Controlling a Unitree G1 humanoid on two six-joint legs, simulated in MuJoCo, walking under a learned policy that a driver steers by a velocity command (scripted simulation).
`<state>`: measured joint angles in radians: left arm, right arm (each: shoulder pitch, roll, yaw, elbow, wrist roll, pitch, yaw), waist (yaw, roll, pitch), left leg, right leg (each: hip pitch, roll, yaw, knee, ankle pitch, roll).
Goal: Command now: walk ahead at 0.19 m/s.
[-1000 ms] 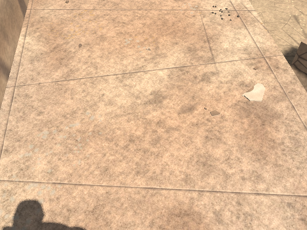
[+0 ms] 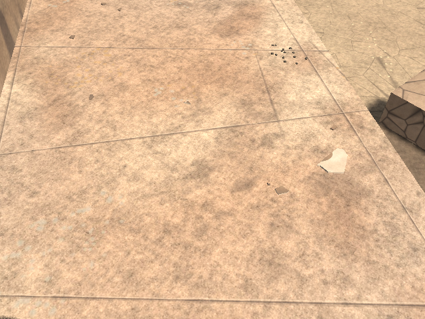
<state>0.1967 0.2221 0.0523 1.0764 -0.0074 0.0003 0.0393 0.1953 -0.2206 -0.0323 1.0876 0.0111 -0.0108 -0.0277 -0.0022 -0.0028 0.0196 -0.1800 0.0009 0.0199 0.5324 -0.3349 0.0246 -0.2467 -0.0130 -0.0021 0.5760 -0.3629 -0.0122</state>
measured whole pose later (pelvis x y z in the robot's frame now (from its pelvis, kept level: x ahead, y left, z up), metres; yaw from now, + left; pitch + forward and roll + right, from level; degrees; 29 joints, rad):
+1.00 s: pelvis +0.46 +0.02 +0.01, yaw +0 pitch +1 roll +2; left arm 0.09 0.26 0.07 0.91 -0.01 -0.09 0.01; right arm 0.35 -0.23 -0.04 1.04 0.00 -0.10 0.01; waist -0.06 -0.04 0.00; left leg -0.05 -0.08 0.06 0.21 -0.18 0.07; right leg -0.71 -0.15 0.04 0.77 0.03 -0.01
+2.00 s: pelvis +1.04 +0.03 +0.01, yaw +1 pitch +1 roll +0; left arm 0.17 0.27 0.07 0.92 -0.01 -0.08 0.02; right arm 0.30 -0.23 -0.06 0.98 -0.01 -0.10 0.02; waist -0.04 -0.04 0.01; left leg -0.18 -0.06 0.06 0.31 -0.15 0.08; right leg -0.64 -0.13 0.03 1.02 -0.20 -0.03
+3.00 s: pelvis +1.54 +0.09 +0.00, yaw +23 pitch +2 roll -1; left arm 0.12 0.29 0.07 0.87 -0.01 -0.07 0.03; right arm 0.14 -0.27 -0.08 0.78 0.00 -0.04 0.03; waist 0.00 -0.02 0.09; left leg -0.41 -0.07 0.04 0.51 -0.14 0.10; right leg -0.49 -0.07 0.01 1.24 -0.47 0.04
